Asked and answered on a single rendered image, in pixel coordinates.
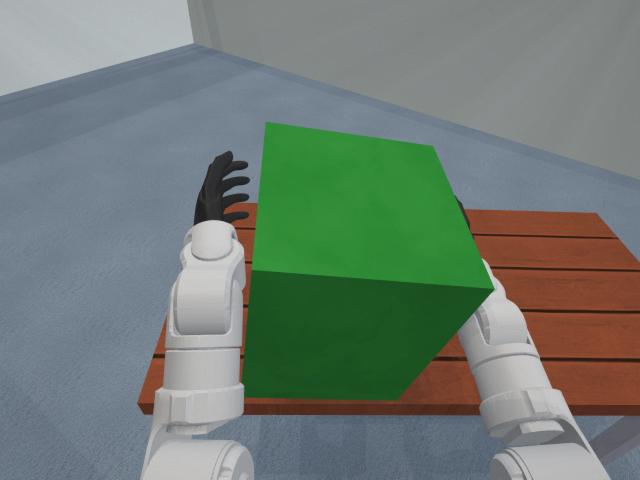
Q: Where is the robot left hand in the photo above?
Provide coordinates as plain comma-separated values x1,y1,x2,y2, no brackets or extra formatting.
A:
194,151,250,226

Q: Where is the robot right hand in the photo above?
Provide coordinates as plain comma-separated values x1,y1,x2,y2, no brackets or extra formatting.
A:
455,196,474,239

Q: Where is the robot right upper arm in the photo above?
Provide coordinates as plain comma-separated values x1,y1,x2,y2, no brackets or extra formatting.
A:
490,443,608,480

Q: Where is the table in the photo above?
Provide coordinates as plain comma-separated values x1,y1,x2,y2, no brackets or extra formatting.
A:
137,202,640,467

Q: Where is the right robot forearm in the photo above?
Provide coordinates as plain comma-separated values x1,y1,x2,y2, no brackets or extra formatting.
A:
457,259,611,480

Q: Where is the left robot forearm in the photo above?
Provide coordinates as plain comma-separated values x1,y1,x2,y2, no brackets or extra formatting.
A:
140,220,246,480

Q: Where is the carton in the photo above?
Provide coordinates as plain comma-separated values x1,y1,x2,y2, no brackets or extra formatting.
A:
242,122,495,401

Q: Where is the robot left upper arm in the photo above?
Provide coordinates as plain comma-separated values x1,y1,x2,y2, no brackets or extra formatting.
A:
143,439,254,480

